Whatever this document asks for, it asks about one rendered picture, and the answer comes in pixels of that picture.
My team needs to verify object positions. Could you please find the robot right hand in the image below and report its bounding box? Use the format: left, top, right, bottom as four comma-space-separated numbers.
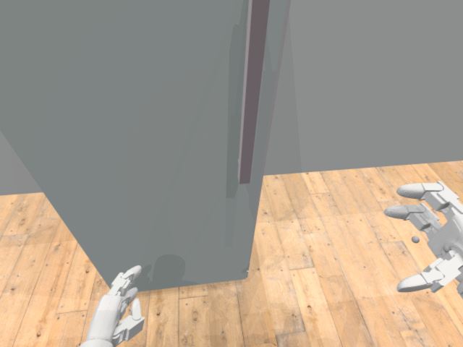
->
384, 181, 463, 293

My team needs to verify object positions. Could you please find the fridge door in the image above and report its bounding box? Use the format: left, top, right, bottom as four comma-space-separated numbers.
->
0, 0, 287, 292

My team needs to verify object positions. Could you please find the handle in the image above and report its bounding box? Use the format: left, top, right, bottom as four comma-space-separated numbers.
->
238, 0, 270, 184

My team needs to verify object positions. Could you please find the robot left hand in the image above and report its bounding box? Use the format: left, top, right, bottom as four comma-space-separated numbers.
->
86, 265, 145, 347

